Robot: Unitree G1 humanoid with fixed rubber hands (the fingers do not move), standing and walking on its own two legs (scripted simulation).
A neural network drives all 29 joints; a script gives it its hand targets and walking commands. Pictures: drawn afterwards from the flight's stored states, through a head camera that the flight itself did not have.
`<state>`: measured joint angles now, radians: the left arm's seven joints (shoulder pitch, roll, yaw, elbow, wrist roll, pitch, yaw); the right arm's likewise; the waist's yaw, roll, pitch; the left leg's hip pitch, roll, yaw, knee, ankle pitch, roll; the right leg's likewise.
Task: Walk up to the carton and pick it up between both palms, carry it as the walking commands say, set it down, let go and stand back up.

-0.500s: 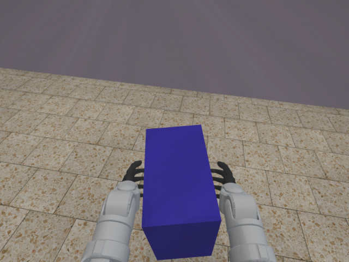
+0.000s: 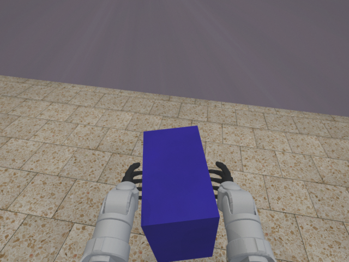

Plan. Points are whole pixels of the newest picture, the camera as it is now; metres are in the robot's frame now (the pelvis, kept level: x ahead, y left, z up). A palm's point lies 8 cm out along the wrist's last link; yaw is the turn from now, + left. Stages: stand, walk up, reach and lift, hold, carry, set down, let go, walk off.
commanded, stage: hold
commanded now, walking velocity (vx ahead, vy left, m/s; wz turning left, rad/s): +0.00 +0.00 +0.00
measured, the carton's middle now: (177, 194) +0.33 -0.01 -0.02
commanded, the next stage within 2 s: carry in 0.28 s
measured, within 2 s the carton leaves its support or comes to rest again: neither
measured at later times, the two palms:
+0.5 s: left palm (114, 186) +0.30 +0.15 +0.05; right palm (212, 186) +0.31 -0.09 +0.05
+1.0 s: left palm out of the picture +0.14 +0.33 +0.04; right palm (128, 207) +0.24 +0.11 +0.06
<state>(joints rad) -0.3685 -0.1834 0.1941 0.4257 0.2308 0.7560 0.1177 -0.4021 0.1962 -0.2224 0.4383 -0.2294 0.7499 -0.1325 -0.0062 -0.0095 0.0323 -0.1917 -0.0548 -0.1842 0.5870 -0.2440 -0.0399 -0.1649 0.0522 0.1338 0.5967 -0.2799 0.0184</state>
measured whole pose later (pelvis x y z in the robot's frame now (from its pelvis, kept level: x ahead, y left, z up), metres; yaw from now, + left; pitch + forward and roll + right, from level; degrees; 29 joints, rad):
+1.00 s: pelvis -0.07 +0.12 -0.02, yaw +20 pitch +4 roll +1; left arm -0.13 -0.13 0.01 -0.25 -0.01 1.09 0.26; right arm -0.22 0.15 0.00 -0.20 0.01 1.12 -0.26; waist -0.01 -0.03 -0.06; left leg -0.51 -0.03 0.10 0.74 -0.30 0.07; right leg -0.56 -0.19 -0.05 1.07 -0.61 0.12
